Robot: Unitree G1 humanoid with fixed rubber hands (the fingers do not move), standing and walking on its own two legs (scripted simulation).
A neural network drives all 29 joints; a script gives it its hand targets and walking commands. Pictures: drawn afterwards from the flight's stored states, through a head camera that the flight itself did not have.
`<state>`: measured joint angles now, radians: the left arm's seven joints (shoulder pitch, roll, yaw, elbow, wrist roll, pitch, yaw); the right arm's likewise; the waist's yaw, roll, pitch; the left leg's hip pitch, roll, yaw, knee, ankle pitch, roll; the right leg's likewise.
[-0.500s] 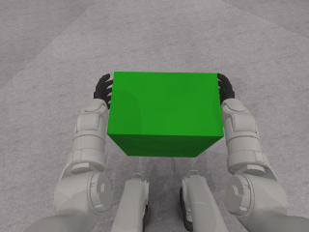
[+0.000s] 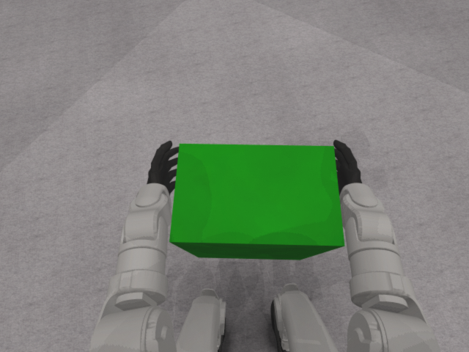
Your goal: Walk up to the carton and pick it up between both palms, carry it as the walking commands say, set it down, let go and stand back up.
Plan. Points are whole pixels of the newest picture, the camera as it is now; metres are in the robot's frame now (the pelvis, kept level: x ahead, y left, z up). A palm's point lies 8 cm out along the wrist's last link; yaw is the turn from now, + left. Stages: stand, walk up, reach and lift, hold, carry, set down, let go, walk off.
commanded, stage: reach and lift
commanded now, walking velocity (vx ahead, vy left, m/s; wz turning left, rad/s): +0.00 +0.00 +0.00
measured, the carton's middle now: (251, 213) +0.35 -0.01 -0.10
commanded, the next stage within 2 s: none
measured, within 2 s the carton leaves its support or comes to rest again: neither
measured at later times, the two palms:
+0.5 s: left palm (148, 181) +0.37 +0.15 +0.04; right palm (371, 186) +0.35 -0.18 +0.04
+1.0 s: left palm (125, 181) +0.34 +0.15 +0.11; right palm (394, 182) +0.33 -0.17 +0.11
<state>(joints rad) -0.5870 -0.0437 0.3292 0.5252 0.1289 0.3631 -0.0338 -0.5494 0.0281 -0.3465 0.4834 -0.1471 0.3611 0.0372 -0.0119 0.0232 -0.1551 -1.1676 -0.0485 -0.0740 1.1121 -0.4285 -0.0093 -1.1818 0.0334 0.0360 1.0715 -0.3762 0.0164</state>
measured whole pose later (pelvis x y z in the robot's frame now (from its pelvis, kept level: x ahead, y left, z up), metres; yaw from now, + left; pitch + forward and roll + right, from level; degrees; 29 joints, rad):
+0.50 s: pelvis +0.00 +0.00 +0.06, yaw +0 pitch +15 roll +0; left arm -0.53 -0.06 0.36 0.53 0.20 0.43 -0.11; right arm -0.48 0.09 -0.39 0.46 -0.22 0.44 0.06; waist -0.03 0.02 -0.05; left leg -0.74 -0.04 -0.07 0.80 -0.32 -0.01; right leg -0.76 0.02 0.05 0.78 -0.27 0.01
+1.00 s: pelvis +0.04 +0.00 +0.09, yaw +1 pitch +2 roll +0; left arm -0.30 -0.07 0.25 0.39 0.19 0.53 -0.11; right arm -0.25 0.10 -0.28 0.31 -0.21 0.55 0.06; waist -0.03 0.00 -0.03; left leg -0.28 -0.03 -0.09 0.49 -0.25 0.00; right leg -0.29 0.02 0.04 0.46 -0.20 0.01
